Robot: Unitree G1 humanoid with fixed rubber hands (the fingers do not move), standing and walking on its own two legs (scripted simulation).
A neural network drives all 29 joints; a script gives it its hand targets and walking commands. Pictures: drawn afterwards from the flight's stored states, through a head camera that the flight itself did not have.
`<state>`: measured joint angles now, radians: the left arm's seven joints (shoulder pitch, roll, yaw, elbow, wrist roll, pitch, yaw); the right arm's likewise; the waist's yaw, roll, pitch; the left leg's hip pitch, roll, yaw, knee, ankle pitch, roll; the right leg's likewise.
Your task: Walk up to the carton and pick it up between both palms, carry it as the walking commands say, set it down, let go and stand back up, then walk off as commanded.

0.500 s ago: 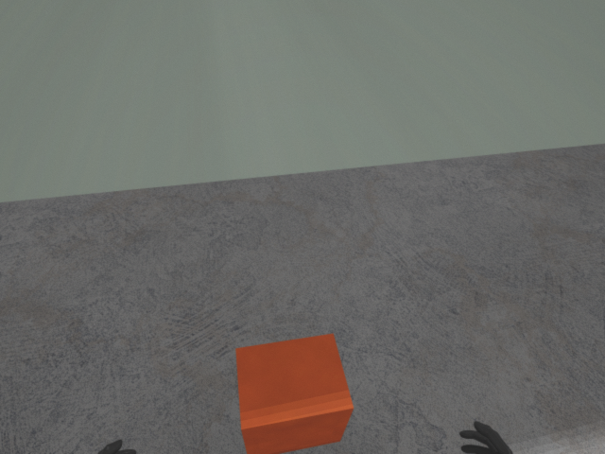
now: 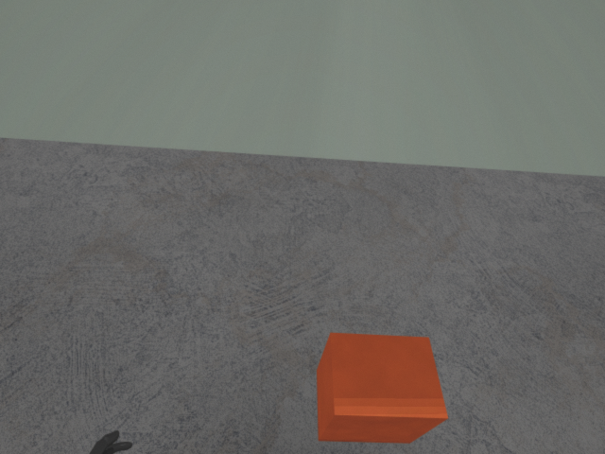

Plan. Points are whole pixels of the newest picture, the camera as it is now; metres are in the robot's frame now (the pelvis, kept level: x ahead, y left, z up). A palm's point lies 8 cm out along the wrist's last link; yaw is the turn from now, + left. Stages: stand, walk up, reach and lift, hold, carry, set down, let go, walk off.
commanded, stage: walk off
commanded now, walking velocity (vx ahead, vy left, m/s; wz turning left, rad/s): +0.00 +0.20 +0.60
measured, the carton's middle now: (372, 390) +0.40 -0.27 -0.61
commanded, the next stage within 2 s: none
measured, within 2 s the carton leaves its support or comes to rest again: neither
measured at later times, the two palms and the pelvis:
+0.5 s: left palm out of the picture -0.03 +0.41 -0.07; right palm out of the picture +0.12 -0.12 -0.10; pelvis -0.02 +0.11 +0.02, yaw +15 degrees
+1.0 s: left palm out of the picture -0.14 +0.57 -0.10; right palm out of the picture +0.11 +0.09 -0.10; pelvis -0.08 +0.27 +0.01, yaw +31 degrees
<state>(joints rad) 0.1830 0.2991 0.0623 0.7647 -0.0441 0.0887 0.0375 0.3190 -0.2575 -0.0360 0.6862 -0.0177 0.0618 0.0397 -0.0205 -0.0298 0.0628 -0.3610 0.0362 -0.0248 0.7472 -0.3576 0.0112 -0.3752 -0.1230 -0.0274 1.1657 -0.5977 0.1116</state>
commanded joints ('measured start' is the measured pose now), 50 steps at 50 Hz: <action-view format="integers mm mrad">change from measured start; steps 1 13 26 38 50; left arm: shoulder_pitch -40 292 110 -38 159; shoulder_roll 86 153 155 88 101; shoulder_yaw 28 47 43 24 25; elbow -53 100 42 -40 73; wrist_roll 70 55 86 73 42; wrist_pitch -14 -26 -69 12 -38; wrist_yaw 12 50 22 18 41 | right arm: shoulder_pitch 19 -63 8 -16 -41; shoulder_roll -169 -173 -63 -197 -170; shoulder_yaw -58 -58 -20 -60 -51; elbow -36 -83 -49 -44 -55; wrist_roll -2 -23 29 -19 -35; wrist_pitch -18 16 6 -2 10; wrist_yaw -34 -23 19 -13 -5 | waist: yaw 25 91 45 10 44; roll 166 325 -188 265 216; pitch -117 -145 -129 31 -144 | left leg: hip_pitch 103 -123 -180 -156 -94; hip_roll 110 -67 -8 103 -1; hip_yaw -264 -325 43 -314 -410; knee -388 -507 91 -541 -463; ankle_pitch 497 546 -33 -172 350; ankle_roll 111 -209 -132 72 10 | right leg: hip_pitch -155 404 413 -158 286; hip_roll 41 142 -146 -7 143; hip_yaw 24 -9 -133 49 -1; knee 120 -619 -732 113 -616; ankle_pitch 182 170 783 151 154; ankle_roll -52 -139 -181 -57 -126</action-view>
